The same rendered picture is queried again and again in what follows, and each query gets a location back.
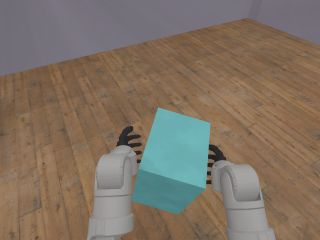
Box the right robot forearm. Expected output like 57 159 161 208
210 160 276 240

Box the carton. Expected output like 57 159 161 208
131 107 211 215

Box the left robot forearm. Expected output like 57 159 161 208
86 145 138 240

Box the robot right hand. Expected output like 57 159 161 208
206 144 226 185

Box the robot left hand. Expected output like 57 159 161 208
116 126 142 164

